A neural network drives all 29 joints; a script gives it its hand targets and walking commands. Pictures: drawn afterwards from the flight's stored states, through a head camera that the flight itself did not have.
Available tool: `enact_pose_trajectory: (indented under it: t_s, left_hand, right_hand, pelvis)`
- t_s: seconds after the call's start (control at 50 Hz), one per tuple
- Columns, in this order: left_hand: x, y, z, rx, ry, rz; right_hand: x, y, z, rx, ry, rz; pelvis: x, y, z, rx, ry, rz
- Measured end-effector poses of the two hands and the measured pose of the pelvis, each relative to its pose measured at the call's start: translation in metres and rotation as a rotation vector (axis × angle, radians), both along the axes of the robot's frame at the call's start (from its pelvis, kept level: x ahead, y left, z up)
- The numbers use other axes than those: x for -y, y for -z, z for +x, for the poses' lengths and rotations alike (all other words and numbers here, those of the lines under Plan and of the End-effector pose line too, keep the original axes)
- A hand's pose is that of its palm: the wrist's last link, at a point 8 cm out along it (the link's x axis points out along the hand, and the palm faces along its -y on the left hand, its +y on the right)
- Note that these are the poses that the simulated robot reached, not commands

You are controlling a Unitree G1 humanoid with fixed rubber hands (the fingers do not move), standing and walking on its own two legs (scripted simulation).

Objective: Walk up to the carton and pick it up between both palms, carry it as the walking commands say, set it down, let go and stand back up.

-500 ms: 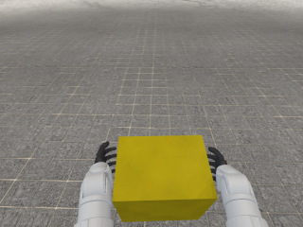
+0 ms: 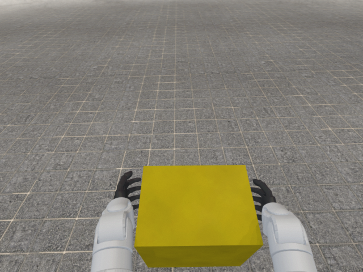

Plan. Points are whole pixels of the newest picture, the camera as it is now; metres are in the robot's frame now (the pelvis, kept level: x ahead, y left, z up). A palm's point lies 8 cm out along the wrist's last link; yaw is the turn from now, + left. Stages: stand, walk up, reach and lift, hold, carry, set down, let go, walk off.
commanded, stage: reach and lift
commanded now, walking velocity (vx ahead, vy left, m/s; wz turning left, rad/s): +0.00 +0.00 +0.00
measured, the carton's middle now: (194, 218) +0.30 +0.00 -0.04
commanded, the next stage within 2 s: hold in 0.68 s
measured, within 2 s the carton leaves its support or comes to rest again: neither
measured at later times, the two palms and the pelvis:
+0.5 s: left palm (121, 210) +0.27 +0.16 +0.04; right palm (270, 217) +0.26 -0.16 +0.02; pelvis -0.01 -0.01 +0.00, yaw +0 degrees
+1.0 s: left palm (118, 207) +0.28 +0.17 +0.05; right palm (268, 214) +0.26 -0.16 +0.03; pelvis -0.01 +0.01 +0.00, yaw -1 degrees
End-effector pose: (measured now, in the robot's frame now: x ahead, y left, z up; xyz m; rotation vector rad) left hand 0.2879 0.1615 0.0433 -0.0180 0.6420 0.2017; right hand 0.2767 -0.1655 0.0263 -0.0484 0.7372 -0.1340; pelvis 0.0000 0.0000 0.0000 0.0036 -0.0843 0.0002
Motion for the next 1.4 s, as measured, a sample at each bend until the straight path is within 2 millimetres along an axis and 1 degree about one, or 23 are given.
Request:
enact_pose_trajectory:
  t_s: [0.1,0.24,0.46,0.52,0.66,0.74,0.86,1.0,1.26,1.4]
  left_hand:
    - [0.000,0.000,-0.003,0.003,0.001,0.003]
    - [0.000,0.002,-0.010,-0.001,0.001,0.008]
    - [-0.001,0.001,-0.016,0.002,-0.012,0.011]
    - [0.000,0.000,-0.017,0.008,-0.012,0.010]
    - [-0.002,0.001,-0.018,0.003,-0.006,-0.002]
    - [-0.003,-0.002,-0.015,0.010,-0.009,0.006]
    - [-0.005,-0.005,-0.011,0.018,-0.004,0.008]
    - [-0.006,-0.004,-0.010,0.010,0.015,0.009]
    - [-0.003,-0.004,-0.013,0.011,0.017,0.021]
    - [-0.002,-0.003,-0.014,0.005,0.003,0.019]
  right_hand:
    - [0.000,-0.001,-0.003,0.004,0.006,0.001]
    - [0.000,0.002,-0.009,0.000,0.007,0.013]
    - [-0.001,0.003,-0.015,0.005,0.011,0.020]
    - [-0.001,0.000,-0.016,0.011,0.007,0.008]
    - [-0.003,-0.002,-0.017,0.006,0.014,0.004]
    - [-0.004,-0.003,-0.015,0.013,0.017,0.006]
    - [-0.006,-0.007,-0.012,0.022,0.013,-0.007]
    - [-0.006,-0.006,-0.014,0.014,0.020,-0.006]
    - [-0.005,-0.002,-0.022,0.014,0.039,0.005]
    - [-0.004,-0.002,-0.020,0.008,0.034,0.007]
  pelvis:
    - [0.004,-0.001,0.002,-0.001,0.001,0.001]
    - [0.006,0.000,0.000,0.007,-0.003,0.000]
    - [0.007,0.001,-0.004,0.028,-0.008,-0.002]
    - [0.006,0.001,-0.006,0.029,-0.005,-0.003]
    - [0.002,0.002,-0.010,0.036,-0.003,-0.004]
    - [-0.002,0.002,-0.011,0.035,0.004,-0.005]
    - [-0.007,0.002,-0.011,0.035,0.007,-0.005]
    - [-0.010,0.002,-0.010,0.028,0.014,-0.004]
    - [-0.006,0.002,-0.010,0.023,0.014,-0.003]
    - [-0.002,0.002,-0.010,0.029,0.012,-0.002]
